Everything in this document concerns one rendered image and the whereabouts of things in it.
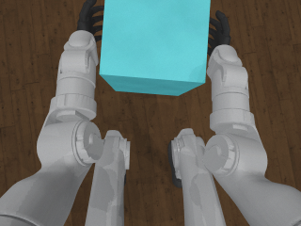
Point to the robot left thigh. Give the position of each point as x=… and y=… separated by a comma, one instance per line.
x=106, y=200

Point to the robot left upper arm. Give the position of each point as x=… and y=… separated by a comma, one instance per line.
x=66, y=151

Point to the carton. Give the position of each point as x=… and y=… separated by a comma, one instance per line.
x=155, y=46

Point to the robot thigh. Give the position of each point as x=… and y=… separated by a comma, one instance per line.
x=201, y=204
x=106, y=200

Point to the robot right hand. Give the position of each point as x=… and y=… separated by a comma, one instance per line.
x=222, y=33

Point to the right robot forearm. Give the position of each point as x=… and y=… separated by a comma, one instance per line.
x=230, y=94

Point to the left robot forearm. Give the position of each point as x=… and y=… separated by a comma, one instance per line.
x=76, y=81

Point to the robot right thigh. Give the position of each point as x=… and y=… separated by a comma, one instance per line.
x=201, y=204

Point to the robot left hand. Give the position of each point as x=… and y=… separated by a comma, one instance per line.
x=86, y=21

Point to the robot right upper arm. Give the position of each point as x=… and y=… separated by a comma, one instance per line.
x=239, y=164

